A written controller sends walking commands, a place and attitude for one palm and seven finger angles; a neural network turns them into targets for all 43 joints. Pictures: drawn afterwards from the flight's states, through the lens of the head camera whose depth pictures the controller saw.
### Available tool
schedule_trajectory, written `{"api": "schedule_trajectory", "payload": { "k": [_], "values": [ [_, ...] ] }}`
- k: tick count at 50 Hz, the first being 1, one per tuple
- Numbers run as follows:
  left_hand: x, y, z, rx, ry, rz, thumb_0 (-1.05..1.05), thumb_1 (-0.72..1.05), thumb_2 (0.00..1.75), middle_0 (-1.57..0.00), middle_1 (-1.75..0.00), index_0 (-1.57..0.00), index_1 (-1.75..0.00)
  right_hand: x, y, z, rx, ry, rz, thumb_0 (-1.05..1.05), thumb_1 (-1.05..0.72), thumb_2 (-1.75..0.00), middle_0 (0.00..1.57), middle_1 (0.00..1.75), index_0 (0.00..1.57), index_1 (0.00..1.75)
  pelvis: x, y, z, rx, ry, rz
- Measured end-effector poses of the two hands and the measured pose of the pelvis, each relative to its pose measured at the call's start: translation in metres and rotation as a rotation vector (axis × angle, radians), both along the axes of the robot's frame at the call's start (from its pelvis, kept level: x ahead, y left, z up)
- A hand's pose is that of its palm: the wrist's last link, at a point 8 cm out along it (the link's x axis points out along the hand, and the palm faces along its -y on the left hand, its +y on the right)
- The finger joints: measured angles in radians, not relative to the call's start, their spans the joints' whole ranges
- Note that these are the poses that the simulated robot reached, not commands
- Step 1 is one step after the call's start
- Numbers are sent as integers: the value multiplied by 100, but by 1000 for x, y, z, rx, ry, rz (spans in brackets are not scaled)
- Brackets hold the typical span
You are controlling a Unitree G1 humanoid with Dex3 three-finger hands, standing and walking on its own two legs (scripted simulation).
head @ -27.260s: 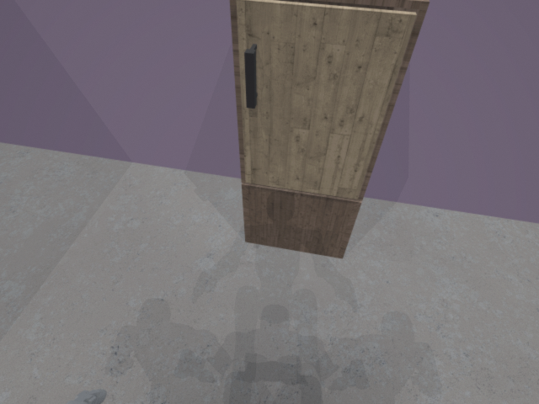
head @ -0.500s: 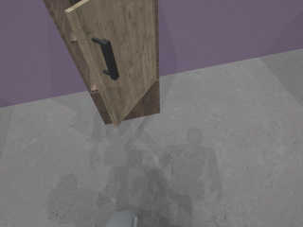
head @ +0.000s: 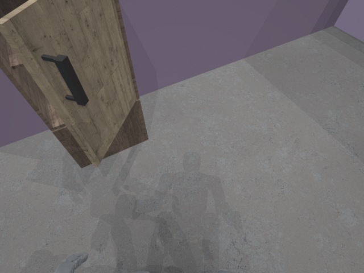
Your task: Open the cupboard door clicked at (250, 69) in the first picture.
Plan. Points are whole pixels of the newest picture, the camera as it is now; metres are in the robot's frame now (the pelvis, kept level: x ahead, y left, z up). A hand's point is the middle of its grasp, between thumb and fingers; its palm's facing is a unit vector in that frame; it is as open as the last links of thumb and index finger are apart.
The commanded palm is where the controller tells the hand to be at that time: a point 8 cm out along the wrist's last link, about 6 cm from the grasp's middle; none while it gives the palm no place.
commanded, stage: walk to a spot facing it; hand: left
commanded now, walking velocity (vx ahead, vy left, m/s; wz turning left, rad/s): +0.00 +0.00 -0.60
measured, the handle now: (66, 81) +0.53 +0.36 +0.08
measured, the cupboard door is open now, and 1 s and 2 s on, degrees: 45 45 45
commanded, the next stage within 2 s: none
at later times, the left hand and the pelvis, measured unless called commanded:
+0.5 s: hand (130, 249) +0.18 +0.15 -0.15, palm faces -0.32 -0.92 -0.22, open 7.4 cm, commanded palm none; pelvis +0.01 -0.01 +0.00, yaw -19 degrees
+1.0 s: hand (165, 202) +0.31 +0.08 -0.16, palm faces -0.56 -0.81 -0.17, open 7.4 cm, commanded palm none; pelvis +0.13 -0.05 +0.02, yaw -37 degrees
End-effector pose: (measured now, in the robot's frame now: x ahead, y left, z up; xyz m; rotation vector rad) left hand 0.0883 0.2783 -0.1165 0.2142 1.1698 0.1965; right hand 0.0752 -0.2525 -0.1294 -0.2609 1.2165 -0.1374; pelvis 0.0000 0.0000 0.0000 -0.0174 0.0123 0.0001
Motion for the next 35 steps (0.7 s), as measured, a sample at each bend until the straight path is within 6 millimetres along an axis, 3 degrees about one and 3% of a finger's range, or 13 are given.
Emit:
{"api": "schedule_trajectory", "payload": {
  "k": [3,7,11,15,20,24,27,31,35],
  "values": [
    [10,-9,-4,30,2,-56,1,90,90,-19,-30,-20,-30,-17,-19,-10,-8,27,-74,1,-90,-90,20,30,21,30,-3,-4,-7,13,0,-44],
    [14,-19,-3,27,54,-114,1,90,90,-20,-30,-20,-30,-32,-29,1,-28,29,-146,1,-90,-90,20,30,20,30,-4,-2,1,26,4,-100],
    [22,-25,-10,-4,85,-169,1,90,90,-20,-30,-20,-30,-43,-24,13,-43,-7,-205,1,-91,-90,20,30,20,30,-3,5,5,38,11,-158],
    [40,-29,-21,-40,88,-217,1,90,90,-20,-30,-20,-30,-63,-14,14,-65,-14,-239,1,-91,-90,20,30,20,30,-1,12,-1,12,15,-206],
    [69,-47,-9,-63,52,-271,1,90,90,-20,-30,-20,-30,-97,-3,18,-32,59,-282,1,-90,-90,20,30,20,30,1,5,10,-4,12,-261],
    [93,-73,-1,-58,19,-354,1,91,90,-19,-30,-20,-30,-120,-5,9,11,78,-354,1,-90,-90,20,30,21,30,6,-8,8,-12,13,-322],
    [108,-89,-5,-32,-18,-405,1,90,90,-20,-30,-20,-30,-133,-15,-7,36,89,-421,1,-90,-90,20,30,21,30,10,-20,-3,11,9,-365],
    [108,-98,1,-13,11,-423,1,90,90,-20,-30,-20,-30,-125,-28,-3,44,86,-467,1,-90,-90,20,30,20,30,20,-25,4,10,0,-401],
    [106,-100,2,-15,86,-447,1,90,90,-20,-30,-20,-30,-92,-39,13,30,5,-495,1,-91,-90,20,30,20,30,39,-29,14,27,5,-454]
  ]
}}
